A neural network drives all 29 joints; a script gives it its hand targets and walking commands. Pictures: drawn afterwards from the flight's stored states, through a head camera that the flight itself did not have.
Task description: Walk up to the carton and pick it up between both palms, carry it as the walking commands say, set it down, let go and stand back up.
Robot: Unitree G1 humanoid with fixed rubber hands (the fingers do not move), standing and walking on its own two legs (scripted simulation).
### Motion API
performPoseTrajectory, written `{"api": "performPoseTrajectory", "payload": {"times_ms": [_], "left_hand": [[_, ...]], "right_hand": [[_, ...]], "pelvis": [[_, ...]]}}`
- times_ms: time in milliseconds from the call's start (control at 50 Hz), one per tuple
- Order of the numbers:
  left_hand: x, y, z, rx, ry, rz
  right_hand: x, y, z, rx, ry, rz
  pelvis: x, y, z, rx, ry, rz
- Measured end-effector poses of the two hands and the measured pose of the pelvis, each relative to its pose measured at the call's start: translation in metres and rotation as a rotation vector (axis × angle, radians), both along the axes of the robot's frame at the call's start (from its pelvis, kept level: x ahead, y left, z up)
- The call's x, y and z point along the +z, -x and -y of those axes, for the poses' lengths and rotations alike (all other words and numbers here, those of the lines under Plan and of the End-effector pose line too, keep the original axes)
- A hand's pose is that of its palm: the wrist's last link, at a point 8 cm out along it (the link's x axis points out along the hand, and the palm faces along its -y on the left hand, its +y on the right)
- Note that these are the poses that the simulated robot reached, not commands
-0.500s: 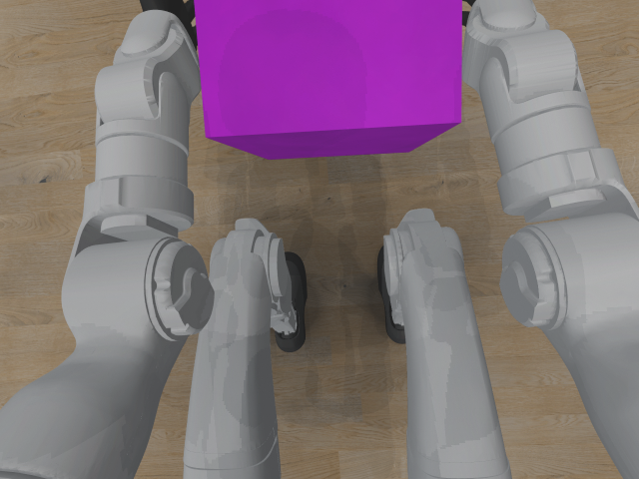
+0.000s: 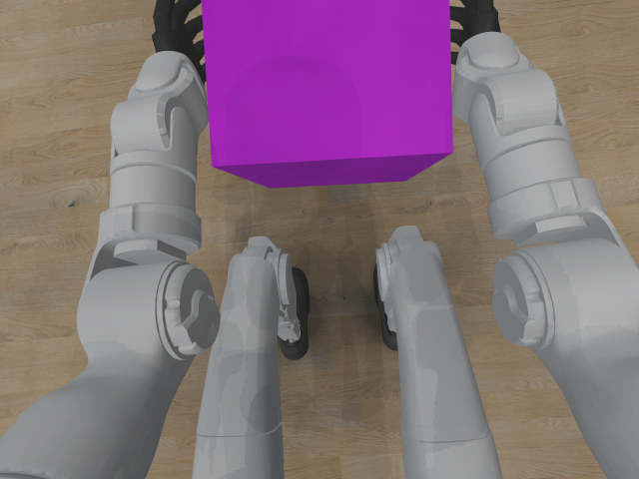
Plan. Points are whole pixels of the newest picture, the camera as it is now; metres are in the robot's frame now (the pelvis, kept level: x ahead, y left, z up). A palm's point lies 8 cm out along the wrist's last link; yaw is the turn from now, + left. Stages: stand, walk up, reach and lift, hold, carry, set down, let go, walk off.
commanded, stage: reach and lift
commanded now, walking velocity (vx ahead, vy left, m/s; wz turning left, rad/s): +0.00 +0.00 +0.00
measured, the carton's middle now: (330, 82) +0.52 +0.00 -0.10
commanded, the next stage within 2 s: none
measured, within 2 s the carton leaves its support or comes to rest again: neither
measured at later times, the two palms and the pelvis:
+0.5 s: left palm (152, 52) +0.50 +0.14 +0.04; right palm (515, 34) +0.50 -0.15 +0.02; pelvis +0.00 +0.00 +0.06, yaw -1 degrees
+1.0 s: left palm (101, 36) +0.47 +0.14 +0.10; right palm (581, 7) +0.47 -0.15 +0.09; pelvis +0.01 +0.00 +0.12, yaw -2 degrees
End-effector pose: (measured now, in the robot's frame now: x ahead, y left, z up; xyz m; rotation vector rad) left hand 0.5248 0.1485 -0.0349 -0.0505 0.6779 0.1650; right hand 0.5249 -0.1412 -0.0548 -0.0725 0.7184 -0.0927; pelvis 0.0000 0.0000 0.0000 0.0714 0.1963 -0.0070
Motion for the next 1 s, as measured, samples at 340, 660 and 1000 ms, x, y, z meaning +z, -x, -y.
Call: {"api": "performPoseTrajectory", "payload": {"times_ms": [340,660,1000], "left_hand": [[0.049,0.018,0.005,-0.005,-0.001,0.0],[0.094,0.037,0.008,-0.019,-0.005,0.004],[0.14,0.053,0.011,-0.03,0.0,-0.001]], "right_hand": [[0.05,0.018,0.005,-0.006,-0.003,-0.002],[0.097,0.039,0.009,-0.021,-0.008,0.001],[0.147,0.055,0.012,-0.033,-0.004,-0.005]], "pelvis": [[0.04,-0.001,0.003,-0.013,-0.003,0.066],[0.078,-0.006,0.004,-0.026,0.0,0.139],[0.117,-0.011,0.005,-0.041,0.005,0.215]]}}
